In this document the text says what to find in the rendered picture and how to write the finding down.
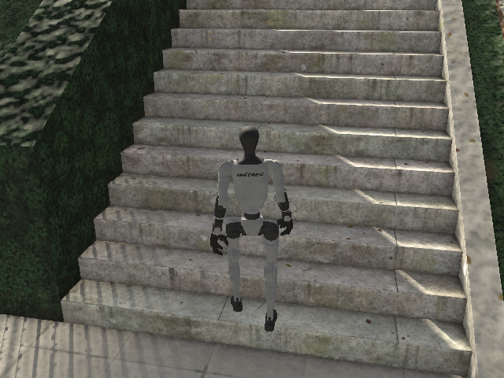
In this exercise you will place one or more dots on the left robot thigh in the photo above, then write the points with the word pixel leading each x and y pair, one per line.
pixel 233 229

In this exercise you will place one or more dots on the left robot forearm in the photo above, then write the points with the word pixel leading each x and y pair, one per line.
pixel 218 219

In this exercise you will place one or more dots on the robot right hand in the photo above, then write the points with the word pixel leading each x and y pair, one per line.
pixel 283 224

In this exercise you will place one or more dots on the right robot forearm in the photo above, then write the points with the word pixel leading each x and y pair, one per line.
pixel 285 209

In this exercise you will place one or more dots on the robot left upper arm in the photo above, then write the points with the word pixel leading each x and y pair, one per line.
pixel 223 182

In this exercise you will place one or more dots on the robot right shin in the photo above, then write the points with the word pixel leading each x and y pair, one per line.
pixel 270 293

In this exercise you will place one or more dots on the robot right upper arm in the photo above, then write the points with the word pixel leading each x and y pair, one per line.
pixel 278 179

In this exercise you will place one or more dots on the robot left hand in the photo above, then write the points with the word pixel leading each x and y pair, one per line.
pixel 214 244

